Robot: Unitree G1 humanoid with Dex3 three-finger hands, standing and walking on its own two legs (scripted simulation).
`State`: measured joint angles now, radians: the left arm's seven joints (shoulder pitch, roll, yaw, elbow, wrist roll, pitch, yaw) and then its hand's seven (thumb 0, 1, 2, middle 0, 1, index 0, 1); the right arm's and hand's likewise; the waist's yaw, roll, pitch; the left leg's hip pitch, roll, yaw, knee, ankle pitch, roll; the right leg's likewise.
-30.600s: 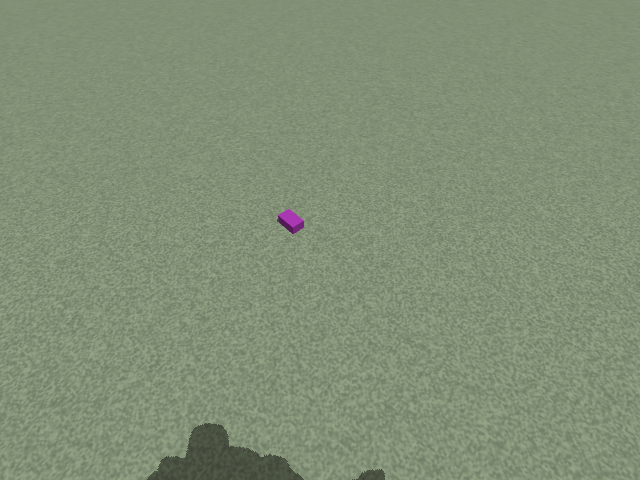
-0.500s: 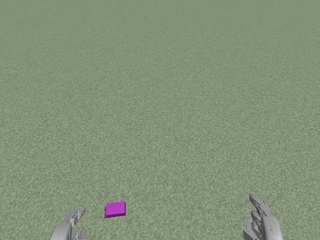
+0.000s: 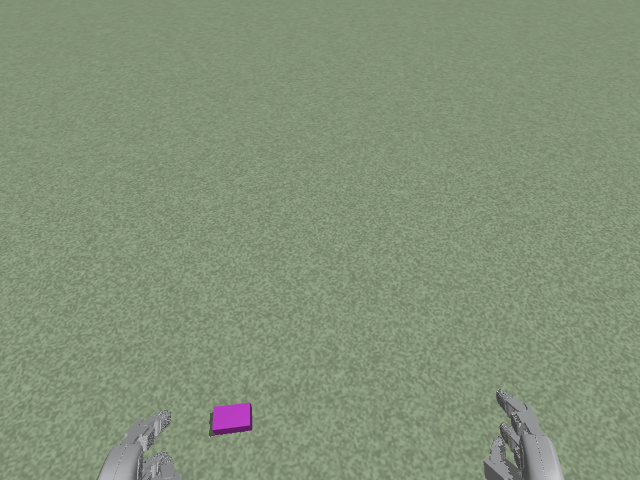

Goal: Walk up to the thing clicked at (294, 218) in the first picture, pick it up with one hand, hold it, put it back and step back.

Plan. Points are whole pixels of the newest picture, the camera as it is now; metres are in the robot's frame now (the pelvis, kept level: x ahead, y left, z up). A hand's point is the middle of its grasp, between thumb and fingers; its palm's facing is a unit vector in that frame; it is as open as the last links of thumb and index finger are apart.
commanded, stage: home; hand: left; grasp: from above
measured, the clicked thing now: (232, 418) +0.44 +0.25 -0.69
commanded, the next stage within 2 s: stand in 0.56 s
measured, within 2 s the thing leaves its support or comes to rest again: neither
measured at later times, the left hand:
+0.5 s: hand out of the picture +0.16 +0.18 -0.04, palm faces +0.06 -0.98 -0.20, open 7.4 cm
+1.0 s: hand out of the picture +0.07 +0.25 -0.11, palm faces +0.04 -0.94 -0.35, open 7.3 cm
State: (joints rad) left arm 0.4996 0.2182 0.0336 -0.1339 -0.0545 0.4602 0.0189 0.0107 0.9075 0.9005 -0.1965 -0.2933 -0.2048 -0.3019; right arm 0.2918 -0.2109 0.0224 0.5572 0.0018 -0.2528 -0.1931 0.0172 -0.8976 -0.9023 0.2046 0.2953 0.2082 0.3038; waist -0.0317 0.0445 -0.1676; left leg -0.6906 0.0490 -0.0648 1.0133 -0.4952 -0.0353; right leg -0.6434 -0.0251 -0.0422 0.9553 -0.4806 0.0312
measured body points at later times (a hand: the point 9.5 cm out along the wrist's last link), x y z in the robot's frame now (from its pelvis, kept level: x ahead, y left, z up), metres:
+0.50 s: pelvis +0.00 +0.00 +0.00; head +0.01 +0.00 +0.45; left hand +0.15 +0.23 -0.02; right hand +0.16 -0.25 -0.06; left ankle +0.01 +0.14 -0.68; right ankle +0.00 -0.14 -0.68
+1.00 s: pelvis -0.01 +0.01 +0.03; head +0.00 +0.01 +0.48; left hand +0.07 +0.29 -0.09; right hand +0.09 -0.28 -0.09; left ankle +0.01 +0.14 -0.68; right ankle +0.00 -0.14 -0.68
